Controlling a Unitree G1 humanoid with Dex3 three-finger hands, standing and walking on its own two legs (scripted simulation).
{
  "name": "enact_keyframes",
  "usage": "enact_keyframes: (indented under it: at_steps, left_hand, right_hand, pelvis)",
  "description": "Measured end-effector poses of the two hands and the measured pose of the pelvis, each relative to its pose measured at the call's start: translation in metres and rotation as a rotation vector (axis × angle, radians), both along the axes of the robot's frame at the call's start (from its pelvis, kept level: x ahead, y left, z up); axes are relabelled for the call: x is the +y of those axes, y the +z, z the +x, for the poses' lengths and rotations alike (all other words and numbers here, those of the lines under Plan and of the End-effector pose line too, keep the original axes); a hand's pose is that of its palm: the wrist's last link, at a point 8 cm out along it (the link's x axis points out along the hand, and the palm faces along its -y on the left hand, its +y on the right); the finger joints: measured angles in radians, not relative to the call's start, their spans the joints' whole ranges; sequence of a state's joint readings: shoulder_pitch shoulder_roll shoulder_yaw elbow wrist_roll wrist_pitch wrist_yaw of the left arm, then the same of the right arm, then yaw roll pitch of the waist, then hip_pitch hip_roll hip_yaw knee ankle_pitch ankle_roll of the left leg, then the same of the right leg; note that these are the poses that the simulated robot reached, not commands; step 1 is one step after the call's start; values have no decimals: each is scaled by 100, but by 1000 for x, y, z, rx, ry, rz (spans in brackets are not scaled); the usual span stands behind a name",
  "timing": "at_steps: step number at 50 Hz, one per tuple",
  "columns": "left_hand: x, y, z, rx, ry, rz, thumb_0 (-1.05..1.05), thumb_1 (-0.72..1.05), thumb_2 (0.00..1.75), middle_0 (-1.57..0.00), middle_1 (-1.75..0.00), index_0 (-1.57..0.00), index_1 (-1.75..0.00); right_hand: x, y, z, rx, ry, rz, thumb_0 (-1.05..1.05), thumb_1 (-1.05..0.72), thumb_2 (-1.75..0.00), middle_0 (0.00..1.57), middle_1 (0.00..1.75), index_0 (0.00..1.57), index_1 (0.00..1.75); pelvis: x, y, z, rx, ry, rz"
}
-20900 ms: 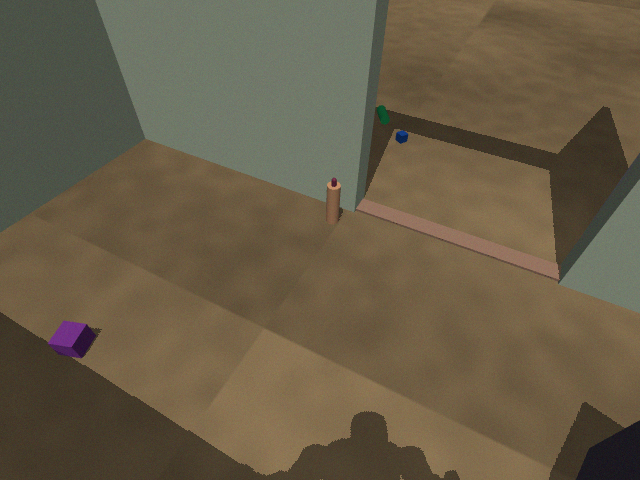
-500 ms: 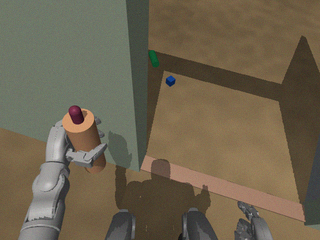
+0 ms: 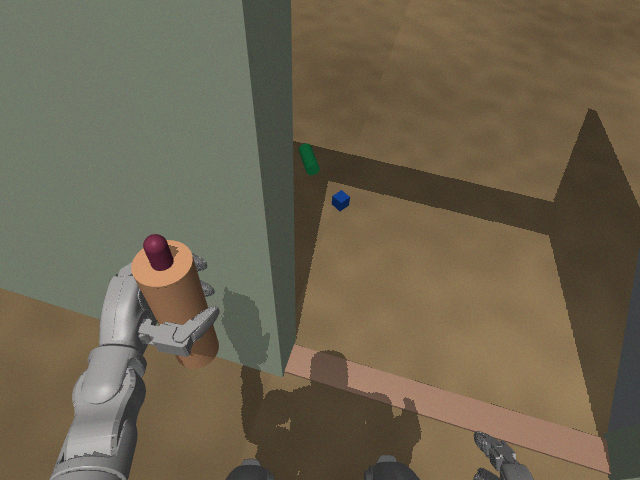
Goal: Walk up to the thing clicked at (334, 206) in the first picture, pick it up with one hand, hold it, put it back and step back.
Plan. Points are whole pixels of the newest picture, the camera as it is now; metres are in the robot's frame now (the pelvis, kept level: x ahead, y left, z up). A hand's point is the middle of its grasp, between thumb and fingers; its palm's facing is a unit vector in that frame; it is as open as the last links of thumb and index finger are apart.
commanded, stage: lift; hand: left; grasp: from the side
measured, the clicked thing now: (179, 304) +0.33 +0.18 +0.04
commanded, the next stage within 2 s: hold in 0.38 s
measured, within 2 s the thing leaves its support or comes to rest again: neither
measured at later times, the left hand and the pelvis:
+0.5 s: hand (186, 291) +0.34 +0.16 +0.07, palm faces +0.00 -1.00 +0.00, open 8.4 cm; pelvis +0.01 -0.01 +0.02, yaw +0 degrees
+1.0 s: hand (182, 284) +0.33 +0.16 +0.09, palm faces +0.01 -1.00 -0.01, open 8.4 cm; pelvis +0.01 -0.01 +0.03, yaw +0 degrees
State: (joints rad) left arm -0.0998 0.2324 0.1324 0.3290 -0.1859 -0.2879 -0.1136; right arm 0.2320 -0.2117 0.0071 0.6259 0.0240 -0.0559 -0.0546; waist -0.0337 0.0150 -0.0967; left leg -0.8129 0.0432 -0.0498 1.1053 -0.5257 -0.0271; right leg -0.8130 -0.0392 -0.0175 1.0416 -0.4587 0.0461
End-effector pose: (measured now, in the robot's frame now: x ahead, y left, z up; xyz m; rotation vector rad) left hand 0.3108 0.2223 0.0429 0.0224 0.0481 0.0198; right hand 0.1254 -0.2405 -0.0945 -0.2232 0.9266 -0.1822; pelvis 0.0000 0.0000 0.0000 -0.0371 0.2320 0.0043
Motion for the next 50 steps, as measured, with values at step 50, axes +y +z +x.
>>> enact_keyframes:
  at_steps: [50]
  left_hand:
    - [-8, 43, 3, -28, -14, -16, 0, -20, 113, -83, -105, -80, -107]
  right_hand:
    - [-11, 33, 13, -20, -10, 0, 1, -90, -90, 20, 30, 20, 30]
  pelvis:
    - [-8, 34, 14, -119, -3, 16]
